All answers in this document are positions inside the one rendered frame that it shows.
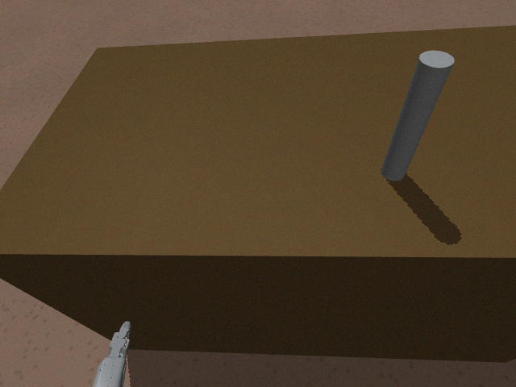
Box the can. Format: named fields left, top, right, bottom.
left=381, top=51, right=455, bottom=181

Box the left robot hand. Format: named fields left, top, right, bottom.
left=93, top=321, right=131, bottom=387

